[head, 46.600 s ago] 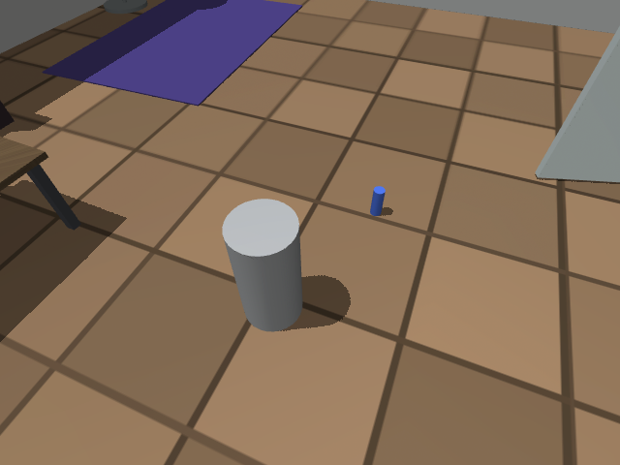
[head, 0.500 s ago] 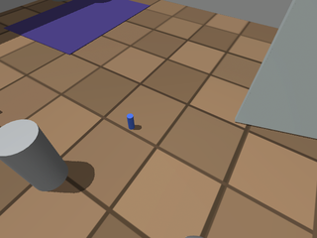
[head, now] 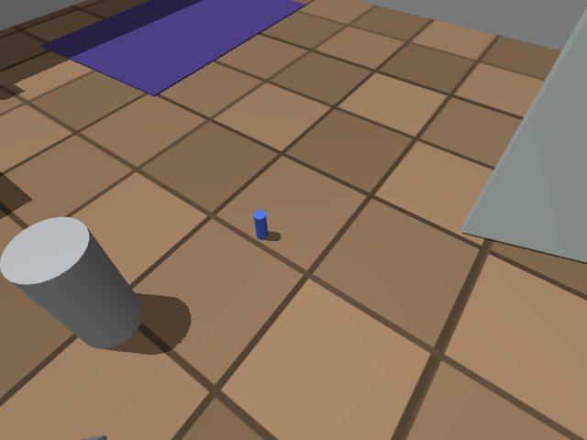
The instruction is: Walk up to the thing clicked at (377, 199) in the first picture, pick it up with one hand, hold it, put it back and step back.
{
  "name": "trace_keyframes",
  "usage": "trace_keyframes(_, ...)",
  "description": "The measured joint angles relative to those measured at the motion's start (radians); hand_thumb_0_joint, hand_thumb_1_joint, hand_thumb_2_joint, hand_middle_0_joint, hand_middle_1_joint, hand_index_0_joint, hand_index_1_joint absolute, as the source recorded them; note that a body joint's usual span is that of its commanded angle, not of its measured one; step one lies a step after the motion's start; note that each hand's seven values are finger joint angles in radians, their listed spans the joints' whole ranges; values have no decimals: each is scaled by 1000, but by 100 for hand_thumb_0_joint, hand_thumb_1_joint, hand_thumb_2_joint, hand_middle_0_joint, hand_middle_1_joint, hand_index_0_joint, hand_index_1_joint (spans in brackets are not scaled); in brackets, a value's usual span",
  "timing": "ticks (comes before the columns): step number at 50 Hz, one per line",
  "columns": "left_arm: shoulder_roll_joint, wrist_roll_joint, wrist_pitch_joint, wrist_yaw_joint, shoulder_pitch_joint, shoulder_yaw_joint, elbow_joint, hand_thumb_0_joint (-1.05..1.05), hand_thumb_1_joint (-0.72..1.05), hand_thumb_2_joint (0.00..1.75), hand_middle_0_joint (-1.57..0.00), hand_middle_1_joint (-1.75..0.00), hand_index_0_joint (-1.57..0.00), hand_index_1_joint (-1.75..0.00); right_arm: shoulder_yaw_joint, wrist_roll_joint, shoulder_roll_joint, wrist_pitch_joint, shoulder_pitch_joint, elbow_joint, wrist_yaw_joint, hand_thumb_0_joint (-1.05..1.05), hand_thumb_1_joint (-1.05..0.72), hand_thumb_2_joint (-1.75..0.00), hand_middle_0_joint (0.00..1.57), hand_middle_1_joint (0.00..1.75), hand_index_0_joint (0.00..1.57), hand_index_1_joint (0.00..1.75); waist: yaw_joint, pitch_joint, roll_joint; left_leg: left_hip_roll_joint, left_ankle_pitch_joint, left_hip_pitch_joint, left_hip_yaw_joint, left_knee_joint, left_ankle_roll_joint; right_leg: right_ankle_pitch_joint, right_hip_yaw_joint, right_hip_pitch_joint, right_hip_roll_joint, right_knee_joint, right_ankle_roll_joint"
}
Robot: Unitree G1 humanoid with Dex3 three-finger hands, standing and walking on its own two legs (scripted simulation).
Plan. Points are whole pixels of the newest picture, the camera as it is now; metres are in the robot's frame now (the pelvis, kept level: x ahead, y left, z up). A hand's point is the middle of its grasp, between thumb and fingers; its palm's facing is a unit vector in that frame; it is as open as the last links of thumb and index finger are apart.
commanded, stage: step back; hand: left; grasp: from the side
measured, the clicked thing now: (261, 225) +1.00 +0.16 -0.69
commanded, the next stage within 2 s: stand in 0.10 s
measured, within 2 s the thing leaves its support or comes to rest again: neither
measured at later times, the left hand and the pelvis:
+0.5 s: hand out of the picture +0.09 +0.25 -0.13, palm faces -0.01 -0.94 -0.33, open 7.4 cm; pelvis +0.01 +0.00 +0.02, yaw +0 degrees
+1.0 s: hand out of the picture +0.07 +0.24 -0.13, palm faces -0.03 -0.93 -0.36, open 7.4 cm; pelvis +0.00 -0.02 +0.02, yaw +0 degrees
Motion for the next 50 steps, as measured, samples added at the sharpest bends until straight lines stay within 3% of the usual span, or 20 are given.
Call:
trace_keyframes(2, 6, -2, 2, 0, -1, -3, 18, 1, 90, 89, -21, -30, -20, -30, 6, 3, 4, 6, -12, 13, 4, 0, -90, -90, 21, 30, 20, 30, -3, -5, 9, 14, -16, 0, -6, 9, 2, 27, -1, 22, 19, -39, -3)
trace_keyframes(4, 13, 0, -4, -1, -1, -3, 32, 1, 90, 89, -20, -30, -20, -30, 12, 7, 13, 8, -27, 22, 4, 0, -90, -90, 21, 30, 20, 30, -3, -6, 8, 19, -20, 7, -9, 7, 2, 43, -4, 39, 25, -66, 15)
trace_keyframes(15, -6, -8, 2, -9, -29, -43, 99, 1, 91, 89, -20, -30, -20, -30, 34, 26, 27, -31, -118, 39, 0, 0, -90, -90, 21, 30, 20, 30, 2, -7, -10, 11, 45, 117, 1, -149, 6, 101, 0, 144, 19, -213, 30)
trace_keyframes(26, -20, 2, -9, -15, -42, -57, 133, 0, 90, 89, -20, -30, -20, -30, 33, 30, 18, -23, -151, 61, 3, 0, -90, -90, 21, 30, 20, 30, -1, -18, 6, 19, 110, 168, -3, -258, -6, 155, -7, 188, 28, -304, 20)
trace_keyframes(50, -11, 3, -5, -19, -22, -51, 148, 0, 90, 89, -20, -30, -20, -30, 37, 21, 7, -8, -62, 114, 13, 0, -90, -90, 21, 30, 20, 30, -22, -22, 23, 50, 146, 144, -15, -282, -36, 183, -19, 161, 60, -320, -12)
